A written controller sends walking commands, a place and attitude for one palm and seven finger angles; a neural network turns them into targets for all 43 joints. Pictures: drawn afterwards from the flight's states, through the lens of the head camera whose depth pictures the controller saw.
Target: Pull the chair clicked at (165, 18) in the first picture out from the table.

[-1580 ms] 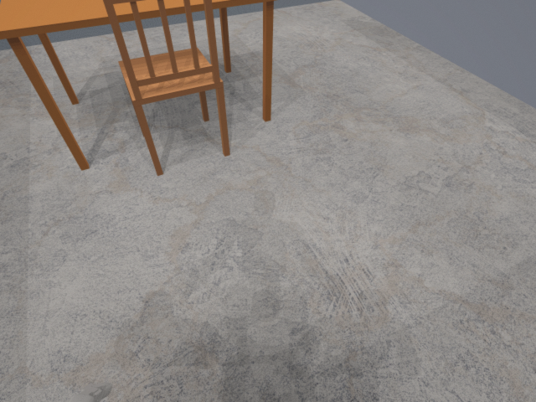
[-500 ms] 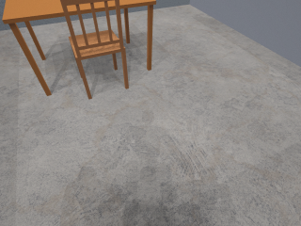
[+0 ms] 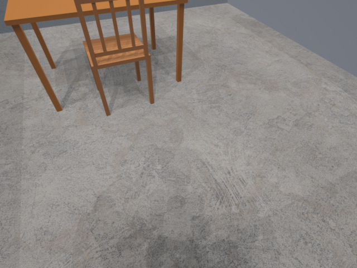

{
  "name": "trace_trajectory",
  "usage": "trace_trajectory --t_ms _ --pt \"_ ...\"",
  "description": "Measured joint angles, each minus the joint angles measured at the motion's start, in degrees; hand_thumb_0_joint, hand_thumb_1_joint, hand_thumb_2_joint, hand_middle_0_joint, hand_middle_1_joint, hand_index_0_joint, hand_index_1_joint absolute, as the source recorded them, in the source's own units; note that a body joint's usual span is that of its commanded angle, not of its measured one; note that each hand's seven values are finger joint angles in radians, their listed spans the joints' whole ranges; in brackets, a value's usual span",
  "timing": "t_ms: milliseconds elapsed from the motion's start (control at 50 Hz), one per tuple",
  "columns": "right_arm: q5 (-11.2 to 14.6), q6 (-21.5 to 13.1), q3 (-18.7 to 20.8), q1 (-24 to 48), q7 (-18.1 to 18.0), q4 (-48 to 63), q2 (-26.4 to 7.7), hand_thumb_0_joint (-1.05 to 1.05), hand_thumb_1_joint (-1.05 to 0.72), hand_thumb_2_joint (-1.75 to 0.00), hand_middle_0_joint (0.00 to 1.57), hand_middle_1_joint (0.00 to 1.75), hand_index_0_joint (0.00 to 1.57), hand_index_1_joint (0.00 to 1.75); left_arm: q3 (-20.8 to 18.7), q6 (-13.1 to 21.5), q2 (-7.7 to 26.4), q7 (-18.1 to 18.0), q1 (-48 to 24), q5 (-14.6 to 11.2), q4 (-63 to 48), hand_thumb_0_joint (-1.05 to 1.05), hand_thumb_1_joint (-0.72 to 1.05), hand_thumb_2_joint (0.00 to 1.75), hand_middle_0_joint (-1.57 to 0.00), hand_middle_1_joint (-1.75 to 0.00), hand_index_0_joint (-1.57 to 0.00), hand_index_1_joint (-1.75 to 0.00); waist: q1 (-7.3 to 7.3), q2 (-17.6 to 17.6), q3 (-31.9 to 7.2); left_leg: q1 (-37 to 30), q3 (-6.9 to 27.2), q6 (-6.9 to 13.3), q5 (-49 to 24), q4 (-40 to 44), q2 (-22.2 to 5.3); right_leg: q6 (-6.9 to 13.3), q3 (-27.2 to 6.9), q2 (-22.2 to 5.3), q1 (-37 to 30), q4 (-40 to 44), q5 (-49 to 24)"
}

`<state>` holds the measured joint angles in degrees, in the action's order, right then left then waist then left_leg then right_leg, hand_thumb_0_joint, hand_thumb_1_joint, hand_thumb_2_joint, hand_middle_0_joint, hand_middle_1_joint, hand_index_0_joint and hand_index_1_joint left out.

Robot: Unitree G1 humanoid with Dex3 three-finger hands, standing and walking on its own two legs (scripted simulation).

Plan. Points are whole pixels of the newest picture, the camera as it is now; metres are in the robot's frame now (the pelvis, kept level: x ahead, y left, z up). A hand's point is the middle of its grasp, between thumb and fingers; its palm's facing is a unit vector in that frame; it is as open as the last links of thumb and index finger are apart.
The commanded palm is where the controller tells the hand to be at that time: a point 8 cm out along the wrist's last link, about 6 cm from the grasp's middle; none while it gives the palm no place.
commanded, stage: look at it before walking up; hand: left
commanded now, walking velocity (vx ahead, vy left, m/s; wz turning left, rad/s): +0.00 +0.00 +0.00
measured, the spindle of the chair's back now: (115, 26) +1.44 +0.48 -0.09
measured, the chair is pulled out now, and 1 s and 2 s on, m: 0.00 0.00 0.00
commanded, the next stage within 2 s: walk to a spot facing it in 0.06 s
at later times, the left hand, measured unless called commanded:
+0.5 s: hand out of the picture +0.02 +0.21 -0.20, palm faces +0.06 -0.98 -0.16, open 7.3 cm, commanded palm none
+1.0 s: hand (135, 184) +0.41 +0.17 -0.19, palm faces -0.01 -0.99 -0.16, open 7.3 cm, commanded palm none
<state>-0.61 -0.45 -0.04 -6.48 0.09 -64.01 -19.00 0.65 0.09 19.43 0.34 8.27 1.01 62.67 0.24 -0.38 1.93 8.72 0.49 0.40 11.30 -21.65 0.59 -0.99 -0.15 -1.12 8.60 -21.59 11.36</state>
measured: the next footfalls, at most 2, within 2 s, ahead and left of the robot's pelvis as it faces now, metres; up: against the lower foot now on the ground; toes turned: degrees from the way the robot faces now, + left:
right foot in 0.92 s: +0.40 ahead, -0.09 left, +0.00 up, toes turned -8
left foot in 1.36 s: +0.58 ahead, +0.16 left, +0.00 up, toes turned +12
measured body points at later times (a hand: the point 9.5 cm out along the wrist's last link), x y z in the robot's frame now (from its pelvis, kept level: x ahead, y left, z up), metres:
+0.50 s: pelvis +0.06 +0.02 -0.02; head +0.06 +0.04 +0.43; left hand +0.02 +0.26 -0.18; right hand +0.07 -0.23 -0.16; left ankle +0.02 +0.11 -0.75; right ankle +0.00 -0.13 -0.75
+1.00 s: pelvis +0.28 +0.00 -0.03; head +0.32 +0.01 +0.42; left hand +0.41 +0.23 -0.18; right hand +0.15 -0.19 -0.17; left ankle +0.09 +0.11 -0.65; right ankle +0.36 -0.08 -0.75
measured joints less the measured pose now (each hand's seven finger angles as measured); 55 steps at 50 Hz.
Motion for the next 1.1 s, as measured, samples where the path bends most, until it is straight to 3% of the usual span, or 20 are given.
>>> trace_trajectory --t_ms 240,380,480,520,560,600,660,740,800,860,920,980,1020,1060,1100 --pt "-0.3 0.3 -0.2 -0.1 -0.2 0.0 0.5 0.01 -0.90 -0.90 0.20 0.30 0.20 0.30 0.0 -0.3 -0.5 -0.5 0.2 0.1 -0.1 0.01 0.91 0.90 -0.20 -0.30 -0.21 -0.30 0.04 0.0 -0.8 -0.2 0.1 0.0 0.5 -0.3 0.1 -0.2 0.2 -0.1 -0.3 -0.3 0.6" --pt "-1.0 1.2 -0.3 -6.1 0.3 0.2 4.0 0.01 -0.91 -0.90 0.20 0.30 0.20 0.30 -0.5 -0.7 -4.1 0.5 6.5 0.6 -0.4 0.01 0.91 0.90 -0.20 -0.30 -0.20 -0.30 0.30 0.3 -3.7 2.7 0.3 0.8 10.0 -8.9 -0.5 0.6 0.6 0.4 0.8 -4.7 5.2" --pt "-0.8 0.5 0.2 -10.6 0.5 -0.1 6.5 0.01 -0.91 -0.90 0.20 0.30 0.20 0.30 -1.3 0.3 -6.9 0.4 11.7 0.5 0.5 0.01 0.91 0.90 -0.20 -0.30 -0.21 -0.30 0.33 0.2 -3.2 4.5 -2.6 1.1 10.0 -13.5 -1.9 -0.5 2.2 0.0 -0.8 -7.0 9.2" --pt "-1.0 -0.7 0.5 -11.8 0.4 -0.2 7.8 0.01 -0.91 -0.90 0.20 0.30 0.20 0.30 -1.6 -0.3 -7.5 0.4 13.9 0.3 1.6 0.01 0.91 0.90 -0.20 -0.30 -0.21 -0.30 0.50 -1.6 -3.2 3.0 -4.4 1.9 11.1 -13.1 -0.8 0.4 1.4 -1.4 1.0 -13.0 12.0" --pt "-1.0 -2.3 0.8 -13.6 -0.2 0.3 8.7 0.01 -0.91 -0.90 0.20 0.30 0.20 0.30 -1.6 -1.2 -8.4 0.3 14.7 0.6 2.8 0.01 0.91 0.90 -0.20 -0.30 -0.20 -0.30 -0.36 -1.3 -3.0 1.0 -5.1 2.6 12.5 -11.4 -0.8 1.4 1.4 -0.7 5.9 -25.8 15.1" --pt "-0.9 -3.4 0.6 -15.9 -1.0 0.3 9.9 0.01 -0.91 -0.90 0.20 0.30 0.20 0.30 -1.8 -1.2 -8.9 0.5 14.0 0.7 3.2 0.01 0.91 0.90 -0.20 -0.30 -0.20 -0.30 -1.56 -1.0 -2.3 -1.8 -5.0 2.7 11.6 -7.7 -0.7 1.8 2.4 -0.6 11.0 -35.9 14.1" --pt "-0.8 -4.1 0.3 -19.2 -1.6 -1.1 11.8 0.00 -0.91 -0.90 0.20 0.30 0.20 0.30 -2.4 -0.6 -8.7 0.9 11.0 0.7 1.8 0.01 0.91 0.90 -0.20 -0.30 -0.20 -0.30 -2.22 -1.0 -0.6 -6.0 -4.3 3.0 9.9 -1.7 -0.4 1.4 3.8 -1.8 17.9 -41.9 10.5" --pt "-0.5 -4.2 0.1 -22.7 -2.1 -3.6 13.8 0.00 -0.91 -0.90 0.20 0.30 0.20 0.30 -3.0 -0.3 -8.7 1.4 5.7 0.7 -1.2 0.01 0.91 0.90 -0.20 -0.30 -0.20 -0.30 -2.06 -1.0 1.2 -11.2 -4.3 2.5 9.2 4.5 -0.1 0.7 4.7 -3.7 25.1 -39.3 4.0" --pt "-0.6 -4.1 0.2 -24.2 -2.3 -5.0 14.4 0.00 -0.91 -0.90 0.20 0.30 0.20 0.30 -3.0 -0.1 -9.1 1.6 1.5 0.5 -3.1 0.01 0.91 0.90 -0.20 -0.30 -0.20 -0.30 -2.65 -0.6 2.5 -14.8 -4.5 2.0 10.1 7.3 -0.1 1.0 6.2 -4.0 26.2 -28.7 0.4" --pt "-0.6 -3.9 0.5 -24.9 -2.3 -5.9 14.2 0.01 -0.90 -0.90 0.20 0.30 0.20 0.30 -2.8 0.5 -9.5 1.4 -2.1 0.3 -4.6 0.01 0.91 0.90 -0.20 -0.30 -0.20 -0.30 -3.54 0.2 3.5 -17.9 -4.9 1.2 13.0 7.3 -0.6 2.6 7.8 -2.4 24.0 -19.2 -0.1" --pt "-0.3 -3.3 1.1 -25.6 -2.1 -6.8 13.8 0.01 -0.90 -0.90 0.20 0.30 0.20 0.30 -2.8 2.4 -9.7 1.2 -3.6 0.7 -5.9 0.01 0.91 0.90 -0.20 -0.30 -0.20 -0.30 -3.35 0.7 3.4 -17.3 -5.3 0.6 18.6 -3.2 -1.7 4.8 9.2 -0.2 18.3 -13.0 -3.0" --pt "0.4 -2.2 1.6 -22.5 -1.5 -6.2 13.3 0.01 -0.90 -0.90 0.20 0.30 0.20 0.30 -3.1 4.3 -10.0 0.5 -3.5 0.6 -6.3 0.01 0.91 0.90 -0.20 -0.30 -0.20 -0.30 -2.75 1.2 3.6 -3.8 -2.2 1.7 16.9 -36.8 -2.7 5.5 10.1 0.3 16.5 -17.6 1.4" --pt "0.3 -1.8 2.1 -19.2 -1.2 -4.6 12.7 0.01 -0.91 -0.90 0.20 0.30 0.20 0.30 -3.1 4.3 -10.0 0.0 -2.1 0.3 -5.7 0.01 0.91 0.90 -0.20 -0.30 -0.20 -0.30 -2.30 0.9 3.1 5.0 -1.6 2.2 13.1 -50.0 -3.4 5.2 10.2 0.7 13.1 -16.0 3.5" --pt "-0.2 -1.5 2.6 -15.5 -1.0 -2.2 11.7 0.01 -0.91 -0.90 0.20 0.30 0.20 0.30 -3.0 4.1 -10.2 -0.5 0.0 0.4 -4.4 0.00 0.91 0.90 -0.20 -0.30 -0.20 -0.30 -2.21 0.9 2.1 12.5 -1.7 2.1 10.2 -53.0 -4.9 4.6 10.2 1.0 9.8 -12.7 3.3" --pt "-0.6 -1.4 3.0 -12.0 -0.9 0.6 10.9 0.01 -0.91 -0.90 0.20 0.30 0.20 0.30 -3.9 4.1 -9.8 -1.4 2.2 0.2 -3.5 0.00 0.94 0.90 -0.20 -0.30 -0.21 -0.30 -2.21 1.2 1.0 18.3 -1.6 1.3 8.1 -50.2 -6.6 4.4 10.3 1.4 6.9 -9.4 3.2"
